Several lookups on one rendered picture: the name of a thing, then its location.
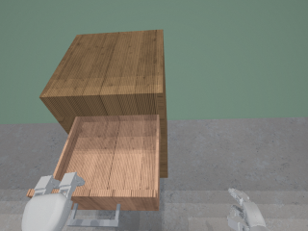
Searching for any handle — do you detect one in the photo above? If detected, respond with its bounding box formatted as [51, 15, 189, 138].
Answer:
[66, 203, 121, 228]

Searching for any drawer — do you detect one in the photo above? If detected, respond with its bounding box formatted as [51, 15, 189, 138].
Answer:
[26, 115, 161, 211]

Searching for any robot left hand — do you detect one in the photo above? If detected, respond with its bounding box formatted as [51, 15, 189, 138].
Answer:
[21, 171, 86, 231]

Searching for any cabinet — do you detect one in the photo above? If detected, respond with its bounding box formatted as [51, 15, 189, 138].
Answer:
[39, 29, 168, 178]

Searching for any robot right hand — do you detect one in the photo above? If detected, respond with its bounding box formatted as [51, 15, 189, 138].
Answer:
[227, 188, 267, 231]

